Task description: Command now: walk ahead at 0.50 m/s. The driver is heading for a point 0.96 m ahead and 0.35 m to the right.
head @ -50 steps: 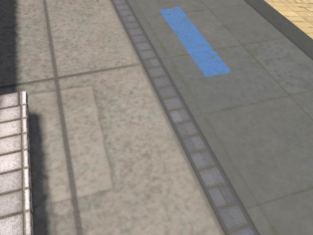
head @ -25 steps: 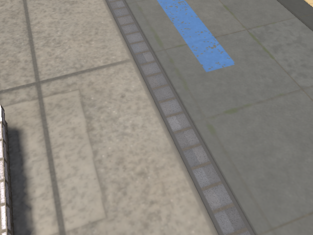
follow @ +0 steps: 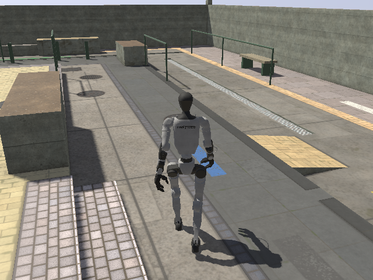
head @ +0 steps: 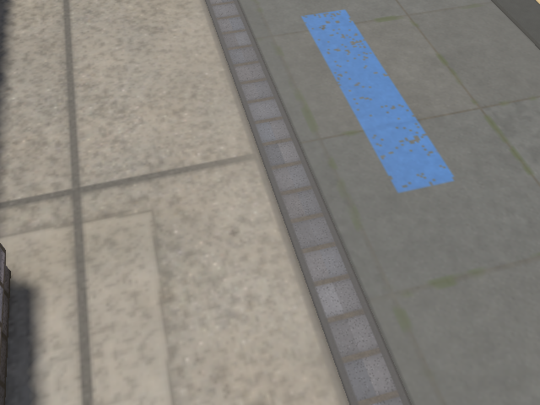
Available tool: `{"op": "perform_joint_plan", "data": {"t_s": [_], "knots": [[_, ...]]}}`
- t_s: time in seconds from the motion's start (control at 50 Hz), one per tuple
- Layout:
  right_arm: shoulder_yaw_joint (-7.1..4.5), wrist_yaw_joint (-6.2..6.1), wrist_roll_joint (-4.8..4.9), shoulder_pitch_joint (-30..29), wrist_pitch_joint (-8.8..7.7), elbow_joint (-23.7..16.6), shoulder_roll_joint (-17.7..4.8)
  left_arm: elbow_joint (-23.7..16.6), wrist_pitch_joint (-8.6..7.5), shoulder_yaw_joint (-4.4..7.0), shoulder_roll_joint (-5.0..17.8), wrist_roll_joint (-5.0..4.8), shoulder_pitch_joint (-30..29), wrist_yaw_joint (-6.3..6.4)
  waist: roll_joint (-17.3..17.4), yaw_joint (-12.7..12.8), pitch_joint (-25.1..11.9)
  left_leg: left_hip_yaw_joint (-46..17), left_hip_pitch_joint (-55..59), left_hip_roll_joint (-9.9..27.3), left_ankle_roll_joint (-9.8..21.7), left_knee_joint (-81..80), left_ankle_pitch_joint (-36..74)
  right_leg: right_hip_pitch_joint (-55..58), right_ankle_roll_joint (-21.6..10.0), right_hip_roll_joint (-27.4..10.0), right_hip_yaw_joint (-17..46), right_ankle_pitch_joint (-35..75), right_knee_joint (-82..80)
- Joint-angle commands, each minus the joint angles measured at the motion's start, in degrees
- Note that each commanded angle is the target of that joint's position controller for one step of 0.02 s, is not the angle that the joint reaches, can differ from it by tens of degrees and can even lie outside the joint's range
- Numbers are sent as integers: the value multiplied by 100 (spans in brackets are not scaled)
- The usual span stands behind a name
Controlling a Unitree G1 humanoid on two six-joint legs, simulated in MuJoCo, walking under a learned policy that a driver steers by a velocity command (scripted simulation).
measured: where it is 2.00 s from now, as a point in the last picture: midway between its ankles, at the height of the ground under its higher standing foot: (413, 249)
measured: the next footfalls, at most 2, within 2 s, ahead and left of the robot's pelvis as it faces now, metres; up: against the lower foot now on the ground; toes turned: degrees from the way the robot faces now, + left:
right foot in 0.54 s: +0.43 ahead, -0.11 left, +0.00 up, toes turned -16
left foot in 1.08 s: +0.80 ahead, -0.07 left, +0.00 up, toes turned -30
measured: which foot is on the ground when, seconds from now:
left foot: down 0.00-0.56, up 0.58-1.00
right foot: down 0.00-0.00, up 0.02-0.52, down 0.54-1.00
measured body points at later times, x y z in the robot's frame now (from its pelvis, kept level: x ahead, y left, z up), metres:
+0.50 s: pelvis +0.27 -0.01 +0.01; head +0.30 -0.02 +0.46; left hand +0.48 +0.18 -0.11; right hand +0.17 -0.23 -0.14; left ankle +0.12 +0.08 -0.72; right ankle +0.40 -0.11 -0.70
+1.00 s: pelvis +0.54 -0.08 +0.02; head +0.57 -0.11 +0.46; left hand +0.61 +0.19 -0.11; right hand +0.65 -0.38 -0.08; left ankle +0.75 -0.02 -0.68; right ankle +0.39 -0.10 -0.72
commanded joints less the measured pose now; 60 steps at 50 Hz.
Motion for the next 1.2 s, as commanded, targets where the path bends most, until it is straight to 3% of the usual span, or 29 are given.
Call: {"op": "perform_joint_plan", "data": {"t_s": [0.02,0.04,0.06,0.08,0.12,0.14,0.22,0.32,0.42,0.48,0.52,0.54,0.56,0.58,0.6,0.64,0.66,0.7,0.76,0.86,0.96,1.02,1.06,1.08,1.1,1.12,1.14,1.16,1.2], "knots": [[-535,-144,-211,3040,-52,509,-1704,-471,-54,-11,172,-303,571,-77,1202,-1063,-2198,-3795,4775,2514,1456,-612,-800,-3444,-52,-136,-180,1014,5086],[-486,-78,28,2642,37,494,-1395,-416,-32,170,811,-133,177,-43,392,-1019,-2020,-4436,4425,2410,1418,-1156,-1108,-4097,-154,-47,597,-190,5685],[-415,-63,114,1946,37,392,-1169,-645,-52,203,814,-95,-378,-51,334,-769,-1029,-3419,3544,2182,1208,-1328,-1108,-4406,-194,-388,695,318,5538],[-329,-40,93,1616,-10,354,-813,-713,-81,195,740,-88,-657,-71,94,-634,-582,-2842,2810,1945,1030,-1573,-651,-4273,-185,-584,686,681,5204],[-204,-80,87,1557,-87,506,-422,-696,56,190,515,43,-609,-123,155,-269,-201,-1983,1860,1468,647,-1834,-14,-3711,-78,-806,656,900,4597],[-186,-96,76,1666,-136,565,-392,-640,138,174,369,55,-489,-163,192,-202,-216,-1720,1706,1408,576,-1905,146,-3528,-26,-792,644,937,4464],[-238,-118,74,2087,-271,711,-703,-890,312,191,373,50,-1081,-248,263,-179,50,-1019,1558,1316,454,-2260,333,-4033,105,-880,583,1577,3944],[-182,-134,89,2375,-289,723,-646,-1307,281,121,310,-13,-2164,-298,281,-405,209,-242,1858,1134,193,-2298,1079,-4239,144,-821,278,2649,2482],[-184,-233,65,2866,-246,867,-740,-1650,253,74,322,21,-2883,-319,306,-630,261,174,2892,1408,118,-1915,2201,-4254,-115,-643,-209,2492,1541],[-224,-308,41,2767,-171,851,-921,-1628,248,144,434,56,-2571,-284,486,-395,-22,464,3358,1524,38,-957,4424,-3638,-436,-231,-531,1689,1320],[-278,-317,26,2670,-72,784,-1082,-1343,220,271,642,72,-1604,-256,588,10,-580,604,3311,1547,-4,620,5117,-2571,-721,154,-626,1291,1042],[-293,-296,55,2561,-39,682,-1123,-1094,186,392,868,132,-781,-226,431,413,-995,697,2597,1454,-131,1923,4226,-1355,-945,87,-286,1448,606],[-229,-234,152,2576,-64,385,-823,-1047,190,587,1482,199,-168,-146,-381,565,-1615,802,869,1042,-360,3978,1626,224,-1493,-1324,1681,1055,452],[-240,-132,179,2455,-126,28,-693,-1136,265,657,1782,68,-427,-163,-1210,213,-1960,-39,-1064,-226,-572,5587,-2565,1143,-2249,-2456,4660,1588,-437],[-276,-97,93,1831,-182,-109,-922,-1112,321,626,1645,-55,-606,-144,-308,229,-1333,-826,-1722,254,-487,5528,-2027,765,-2030,-2222,3896,1594,-564],[-256,-89,128,1707,-258,-163,-829,-1153,297,489,1090,-63,-1172,-110,250,-210,-343,-790,-1399,653,-509,4539,-1313,-689,-1533,-1802,2723,2449,-829],[-258,-98,17,1737,-165,-191,-798,-1166,258,441,954,-105,-1312,-79,246,-400,-218,-805,-1069,748,-600,4185,-1289,-1159,-1375,-1520,2320,2904,-890],[-245,-62,-113,1859,63,-221,-693,-1176,141,411,940,-136,-1263,-73,69,-538,-331,-747,-690,767,-773,3788,-1249,-1474,-1308,-1233,1956,3447,-936],[-237,-18,-108,1380,204,-482,-673,-1141,74,464,1194,-145,-934,-82,-94,-467,-241,-595,-964,761,-963,3141,-777,-1586,-1223,-1013,1783,3634,-1040],[-203,20,-59,235,224,-949,-737,-1142,130,469,1228,-131,-323,-83,-318,-32,-146,-582,-1475,619,-1034,1896,170,-1041,-935,-894,1961,3675,-949],[-114,67,2,-556,137,-1332,-779,-1188,166,472,1301,-58,38,-20,-413,234,-103,-586,-1413,324,-898,908,315,-436,-906,-1001,2255,4126,-584],[-142,43,40,-135,52,-1334,-980,-1335,154,510,1470,-26,-275,43,-513,-101,-174,-700,-363,158,-684,232,-20,-572,-656,-1081,2432,4564,-187],[-265,-67,45,1182,-45,-960,-1271,-1444,97,533,1587,-50,-604,-24,-298,-727,-785,-594,1513,-54,-460,-224,-158,-1000,-397,-718,2227,5387,1151],[-349,-162,-55,2015,-115,-872,-1572,-1552,43,467,1346,-111,-596,-91,86,-1063,-1468,-1356,2871,763,-236,-364,-735,-1688,-279,-357,1983,4306,2505],[-461,-225,-206,2359,-74,-932,-2119,-1778,45,329,679,-315,-95,-95,1347,-852,-2241,-3670,4376,2448,245,-701,-1321,-3322,-81,450,1299,395,4194],[-468,-187,-113,2030,32,-955,-1930,-1739,108,362,1101,-161,184,-56,1522,-542,-2313,-5117,4066,2757,615,-1188,-1929,-3972,-125,277,1126,-492,5010],[-345,-172,-65,1543,70,-1083,-1350,-1627,185,389,1237,-46,-92,-52,664,-438,-1317,-4281,3186,2529,543,-1290,-2275,-4186,-105,-90,1068,52,5239],[-249,-151,-34,1299,60,-1086,-981,-1653,210,374,1179,-6,-476,-110,152,-456,-770,-3317,2511,2183,422,-1396,-1840,-4132,-59,-298,983,483,5004],[-209,-167,-23,1389,2,-922,-910,-1740,313,365,1053,80,-670,-216,536,-349,-380,-2123,1859,1740,191,-1636,-713,-3913,43,-549,867,696,4606]]}}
